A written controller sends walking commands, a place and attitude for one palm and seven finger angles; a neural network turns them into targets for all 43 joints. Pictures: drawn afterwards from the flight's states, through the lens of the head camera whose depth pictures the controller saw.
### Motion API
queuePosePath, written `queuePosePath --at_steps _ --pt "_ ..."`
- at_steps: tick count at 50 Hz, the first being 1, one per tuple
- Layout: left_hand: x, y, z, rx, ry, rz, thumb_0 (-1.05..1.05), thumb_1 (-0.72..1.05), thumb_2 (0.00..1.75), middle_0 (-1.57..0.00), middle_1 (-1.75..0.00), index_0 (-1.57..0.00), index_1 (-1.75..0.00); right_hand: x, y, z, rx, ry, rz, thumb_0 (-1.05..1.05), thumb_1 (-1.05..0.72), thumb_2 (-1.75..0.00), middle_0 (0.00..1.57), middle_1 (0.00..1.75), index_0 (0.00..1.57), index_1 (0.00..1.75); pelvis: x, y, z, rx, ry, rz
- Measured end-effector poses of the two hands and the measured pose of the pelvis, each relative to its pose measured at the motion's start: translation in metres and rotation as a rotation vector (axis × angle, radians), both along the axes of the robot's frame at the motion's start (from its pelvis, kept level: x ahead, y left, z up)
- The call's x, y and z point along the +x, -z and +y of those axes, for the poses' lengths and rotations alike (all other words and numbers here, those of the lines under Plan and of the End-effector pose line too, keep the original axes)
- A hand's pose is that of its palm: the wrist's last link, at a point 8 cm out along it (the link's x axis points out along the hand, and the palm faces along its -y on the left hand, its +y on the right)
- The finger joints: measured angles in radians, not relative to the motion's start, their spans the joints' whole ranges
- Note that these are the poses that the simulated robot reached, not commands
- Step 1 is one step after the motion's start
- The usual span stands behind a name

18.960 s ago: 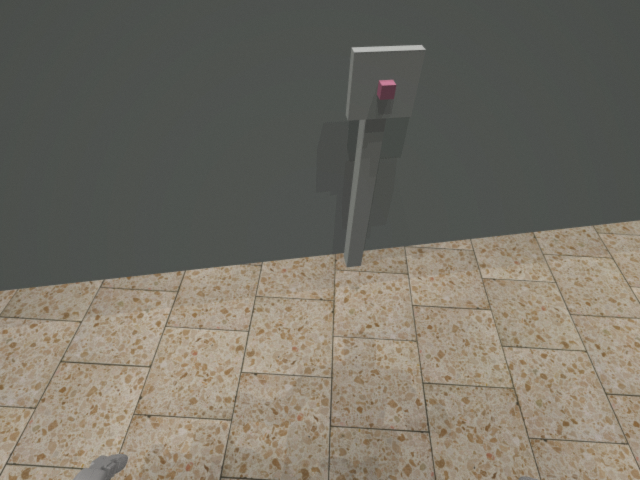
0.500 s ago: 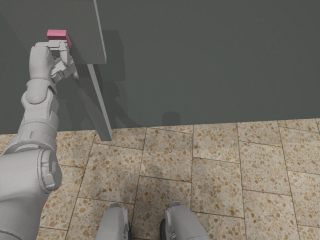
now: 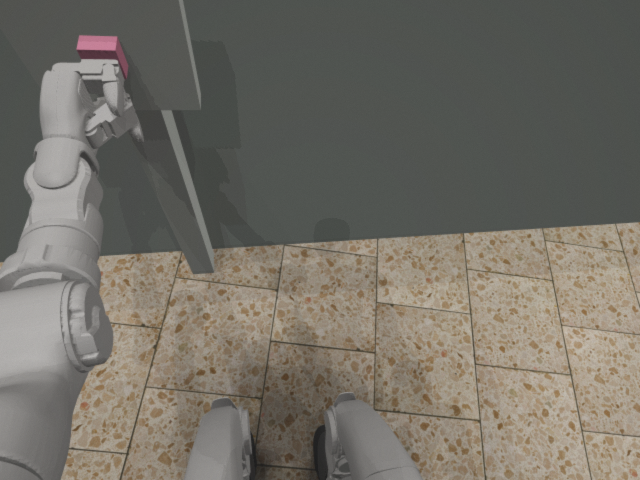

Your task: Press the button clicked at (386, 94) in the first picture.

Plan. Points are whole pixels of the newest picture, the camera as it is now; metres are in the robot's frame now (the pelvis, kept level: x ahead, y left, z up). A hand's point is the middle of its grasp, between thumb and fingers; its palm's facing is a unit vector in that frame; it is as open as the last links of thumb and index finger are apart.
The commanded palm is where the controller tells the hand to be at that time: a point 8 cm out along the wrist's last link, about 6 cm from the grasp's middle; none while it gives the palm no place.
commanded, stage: pull the fist back off the button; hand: left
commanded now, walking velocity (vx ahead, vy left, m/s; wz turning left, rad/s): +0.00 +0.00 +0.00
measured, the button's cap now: (104, 53) +0.59 +0.19 +0.11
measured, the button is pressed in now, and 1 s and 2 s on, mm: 6 0 0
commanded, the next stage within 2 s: draw the hand back to the body in 0.88 s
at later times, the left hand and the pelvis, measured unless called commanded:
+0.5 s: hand (124, 152) +0.48 +0.18 +0.07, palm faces +0.03 -1.00 -0.02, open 3.1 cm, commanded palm +0.46 +0.22 +0.08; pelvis +0.04 +0.00 +0.03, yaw +0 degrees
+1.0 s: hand (121, 191) +0.43 +0.17 +0.08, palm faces +0.03 -1.00 -0.04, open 3.1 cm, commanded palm +0.40 +0.22 +0.09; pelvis +0.03 -0.01 +0.03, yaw +1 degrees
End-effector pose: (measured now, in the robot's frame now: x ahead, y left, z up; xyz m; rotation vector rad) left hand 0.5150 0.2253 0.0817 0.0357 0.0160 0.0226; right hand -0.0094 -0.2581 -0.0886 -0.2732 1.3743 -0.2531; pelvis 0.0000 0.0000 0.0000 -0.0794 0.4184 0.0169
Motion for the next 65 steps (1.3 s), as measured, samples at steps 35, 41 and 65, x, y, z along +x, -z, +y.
queuePosePath --at_steps 35,41,65 --pt "-0.083 0.004 0.002 -0.012 0.019 -0.034 0.02 0.9 0.9 -1.3 -1.5 -1.3 -1.5 0.142 -0.021 0.007 0.072 -0.078 -0.254 0.0 -0.91 -0.9 0.2 0.3 0.2 0.3 0.046 -0.031 0.003 0.03 0.008 -0.098" --pt "-0.101 0.009 -0.003 -0.025 0.02 0.0 0.02 0.9 0.9 -1.3 -1.5 -1.3 -1.5 0.16 -0.023 0.01 0.085 -0.102 -0.306 0.0 -0.91 -0.9 0.2 0.3 0.2 0.3 0.045 -0.032 0.001 0.038 0.005 -0.114" --pt "-0.161 -0.051 0.014 0.001 -0.019 -0.049 0.02 0.89 0.9 -1.3 -1.5 -1.3 -1.5 0.15 -0.05 0.005 0.099 -0.073 -0.412 0.01 -0.91 -0.9 0.2 0.3 0.2 0.3 0.038 -0.056 -0.01 0.057 0.006 -0.233"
